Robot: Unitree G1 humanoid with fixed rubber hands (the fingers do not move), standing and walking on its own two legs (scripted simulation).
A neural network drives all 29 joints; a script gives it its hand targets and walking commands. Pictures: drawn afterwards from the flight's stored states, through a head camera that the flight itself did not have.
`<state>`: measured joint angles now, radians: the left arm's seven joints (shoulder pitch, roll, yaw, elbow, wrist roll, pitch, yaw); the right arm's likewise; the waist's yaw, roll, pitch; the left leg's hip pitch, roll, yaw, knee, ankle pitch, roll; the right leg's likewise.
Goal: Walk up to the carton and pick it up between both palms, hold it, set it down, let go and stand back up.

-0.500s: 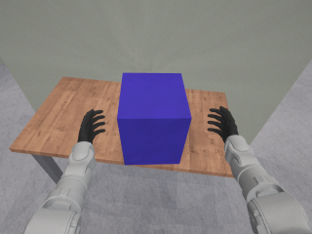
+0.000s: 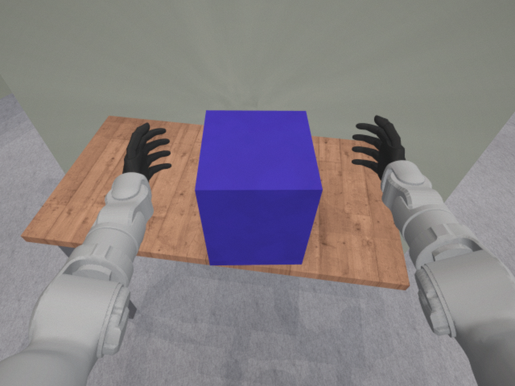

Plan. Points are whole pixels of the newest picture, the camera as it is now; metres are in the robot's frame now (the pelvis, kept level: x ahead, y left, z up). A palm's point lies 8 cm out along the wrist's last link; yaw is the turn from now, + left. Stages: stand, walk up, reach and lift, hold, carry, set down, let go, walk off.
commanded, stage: reach and lift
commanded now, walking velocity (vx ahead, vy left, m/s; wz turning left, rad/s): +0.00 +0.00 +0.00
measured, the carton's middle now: (256, 191) +0.50 +0.05 -0.02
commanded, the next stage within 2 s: none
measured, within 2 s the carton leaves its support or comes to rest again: neither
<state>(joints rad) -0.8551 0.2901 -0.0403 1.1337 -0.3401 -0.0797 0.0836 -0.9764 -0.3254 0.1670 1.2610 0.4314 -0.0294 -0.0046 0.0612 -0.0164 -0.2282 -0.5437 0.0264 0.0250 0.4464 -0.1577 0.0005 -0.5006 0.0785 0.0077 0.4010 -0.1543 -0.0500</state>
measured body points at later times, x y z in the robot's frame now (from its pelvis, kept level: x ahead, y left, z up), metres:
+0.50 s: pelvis +0.00 +0.01 +0.00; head +0.05 +0.02 +0.44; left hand +0.47 +0.24 +0.14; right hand +0.49 -0.18 +0.15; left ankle +0.02 +0.12 -0.74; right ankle +0.01 -0.09 -0.74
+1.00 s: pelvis -0.01 +0.01 -0.02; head +0.12 +0.00 +0.41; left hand +0.47 +0.21 +0.04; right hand +0.50 -0.16 +0.04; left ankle +0.02 +0.12 -0.74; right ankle +0.01 -0.09 -0.74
